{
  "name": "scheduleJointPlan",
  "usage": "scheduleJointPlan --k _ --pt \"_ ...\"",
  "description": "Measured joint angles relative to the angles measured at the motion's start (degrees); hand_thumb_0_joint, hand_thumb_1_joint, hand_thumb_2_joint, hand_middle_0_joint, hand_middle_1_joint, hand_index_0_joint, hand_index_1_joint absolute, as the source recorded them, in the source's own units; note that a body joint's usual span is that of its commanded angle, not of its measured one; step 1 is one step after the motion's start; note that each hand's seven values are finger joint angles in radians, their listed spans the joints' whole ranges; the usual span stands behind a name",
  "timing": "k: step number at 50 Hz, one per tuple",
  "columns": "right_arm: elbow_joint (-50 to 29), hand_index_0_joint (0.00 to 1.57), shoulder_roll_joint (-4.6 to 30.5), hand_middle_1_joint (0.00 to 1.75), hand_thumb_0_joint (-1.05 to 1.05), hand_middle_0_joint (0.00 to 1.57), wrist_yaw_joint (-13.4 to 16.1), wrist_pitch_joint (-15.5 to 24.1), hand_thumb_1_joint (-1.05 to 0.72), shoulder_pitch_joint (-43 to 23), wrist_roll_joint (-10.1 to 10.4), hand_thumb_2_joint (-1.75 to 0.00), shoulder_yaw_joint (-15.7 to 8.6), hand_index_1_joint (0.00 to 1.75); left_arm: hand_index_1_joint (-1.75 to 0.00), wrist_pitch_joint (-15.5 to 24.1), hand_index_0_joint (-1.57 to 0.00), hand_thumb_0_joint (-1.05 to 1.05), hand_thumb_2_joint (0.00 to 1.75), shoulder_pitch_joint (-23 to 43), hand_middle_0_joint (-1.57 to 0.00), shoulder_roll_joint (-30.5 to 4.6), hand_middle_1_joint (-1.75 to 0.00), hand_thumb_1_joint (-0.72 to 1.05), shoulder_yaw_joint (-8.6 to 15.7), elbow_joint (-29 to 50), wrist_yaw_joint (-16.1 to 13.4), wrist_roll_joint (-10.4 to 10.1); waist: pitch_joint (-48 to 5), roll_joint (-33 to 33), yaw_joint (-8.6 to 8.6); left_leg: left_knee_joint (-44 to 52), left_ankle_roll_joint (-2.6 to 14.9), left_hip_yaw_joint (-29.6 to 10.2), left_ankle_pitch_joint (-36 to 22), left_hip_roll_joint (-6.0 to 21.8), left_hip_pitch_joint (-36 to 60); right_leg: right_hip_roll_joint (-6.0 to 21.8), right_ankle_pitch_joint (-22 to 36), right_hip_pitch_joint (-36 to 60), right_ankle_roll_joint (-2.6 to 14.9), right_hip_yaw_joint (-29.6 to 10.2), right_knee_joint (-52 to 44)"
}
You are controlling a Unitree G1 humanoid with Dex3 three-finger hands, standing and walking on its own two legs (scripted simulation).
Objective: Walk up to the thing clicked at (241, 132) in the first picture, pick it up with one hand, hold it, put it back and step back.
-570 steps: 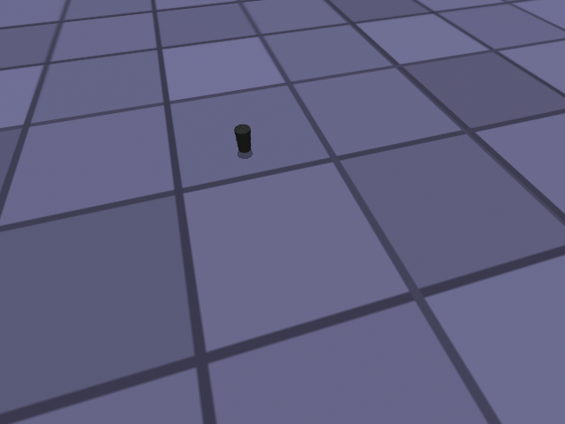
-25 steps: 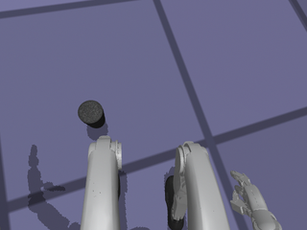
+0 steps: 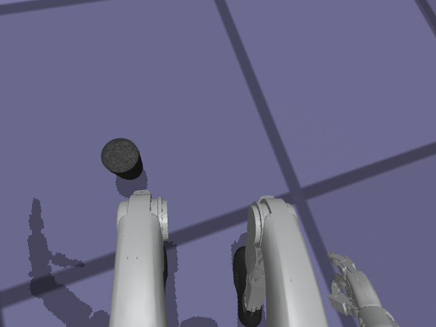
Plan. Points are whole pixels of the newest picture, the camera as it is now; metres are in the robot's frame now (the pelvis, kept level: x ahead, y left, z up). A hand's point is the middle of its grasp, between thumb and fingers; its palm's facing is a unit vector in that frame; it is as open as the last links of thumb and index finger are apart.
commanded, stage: go down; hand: left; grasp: from the side
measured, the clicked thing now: (125, 162) +0.43 +0.25 -0.32
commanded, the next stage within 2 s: approach in 0.36 s
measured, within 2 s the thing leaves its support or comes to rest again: neither
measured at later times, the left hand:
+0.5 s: hand out of the picture +0.35 +0.43 -0.01, palm faces +0.27 -0.96 -0.10, open 17.3 cm
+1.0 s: hand (61, 165) +0.39 +0.36 -0.21, palm faces +0.18 -0.98 +0.05, open 17.6 cm
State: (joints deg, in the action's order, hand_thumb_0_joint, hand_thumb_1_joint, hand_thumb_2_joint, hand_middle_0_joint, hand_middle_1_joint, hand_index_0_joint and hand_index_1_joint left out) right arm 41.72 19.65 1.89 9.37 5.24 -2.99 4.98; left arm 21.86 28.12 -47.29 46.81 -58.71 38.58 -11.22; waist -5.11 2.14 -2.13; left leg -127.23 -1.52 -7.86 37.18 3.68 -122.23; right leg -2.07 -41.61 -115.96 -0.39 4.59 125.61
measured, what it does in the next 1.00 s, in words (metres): lowers itself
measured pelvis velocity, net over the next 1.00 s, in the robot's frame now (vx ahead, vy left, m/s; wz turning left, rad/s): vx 0.00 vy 0.01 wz -0.11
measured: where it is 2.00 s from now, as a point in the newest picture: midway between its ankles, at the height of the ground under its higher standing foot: (201, 297)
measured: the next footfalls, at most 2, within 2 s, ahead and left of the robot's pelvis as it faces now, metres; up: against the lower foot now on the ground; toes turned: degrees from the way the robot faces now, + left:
none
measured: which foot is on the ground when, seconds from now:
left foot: down 0.00-1.00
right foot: down 0.00-1.00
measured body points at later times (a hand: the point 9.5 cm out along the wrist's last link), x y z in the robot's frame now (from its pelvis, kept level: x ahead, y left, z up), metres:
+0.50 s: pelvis +0.00 +0.00 -0.01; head +0.20 +0.08 +0.38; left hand +0.33 +0.48 -0.01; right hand +0.17 -0.26 -0.12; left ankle +0.09 +0.14 -0.35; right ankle +0.09 -0.12 -0.35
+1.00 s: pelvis +0.00 +0.01 -0.09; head +0.23 +0.14 +0.27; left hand +0.37 +0.41 -0.21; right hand +0.18 -0.26 -0.15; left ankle +0.09 +0.14 -0.35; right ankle +0.09 -0.12 -0.35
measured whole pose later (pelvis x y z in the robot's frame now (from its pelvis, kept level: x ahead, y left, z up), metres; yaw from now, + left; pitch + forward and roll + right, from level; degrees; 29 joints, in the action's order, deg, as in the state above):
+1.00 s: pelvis +0.00 +0.01 -0.09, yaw -6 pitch +21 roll -10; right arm 38.0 20.6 -1.0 8.0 -6.6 -11.9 17.7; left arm 45.4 32.4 -49.3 46.6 -75.4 39.4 -15.5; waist 8.6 12.5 -8.1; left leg -146.3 -2.4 -15.8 39.9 3.9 -129.0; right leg -5.2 -41.7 -121.2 -1.7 9.5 140.2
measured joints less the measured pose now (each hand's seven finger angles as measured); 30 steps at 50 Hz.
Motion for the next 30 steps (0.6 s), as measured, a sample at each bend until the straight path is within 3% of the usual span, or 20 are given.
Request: scheduleJointPlan --k 26,30 --pt "-0.8 0.20 0.1 0.30 0.00 0.20 -0.6 -0.3 -0.92 -1.4 -0.4 -0.90 0.9 0.30 -0.08 1.2 -0.02 -0.01 0.09 0.8 -0.05 -0.7 -0.07 -0.50 1.0 0.1 0.9 -1.0 1.0 0.8 -0.37 -3.1 0.36 -0.7 0.1 -0.1 -1.8 -0.2 0.0 -1.3 -0.45 0.4 2.4" --pt "-0.8 0.20 0.3 0.30 0.00 0.20 -0.8 0.0 -0.92 -1.9 -0.8 -0.90 1.7 0.30 -0.09 3.3 -0.03 -0.01 0.07 1.4 -0.06 -1.7 -0.07 -0.53 0.8 -3.3 1.3 -2.7 1.6 0.9 -0.91 -4.0 0.34 -0.9 0.0 0.0 -2.4 -0.4 0.2 -1.9 -0.47 0.5 3.3"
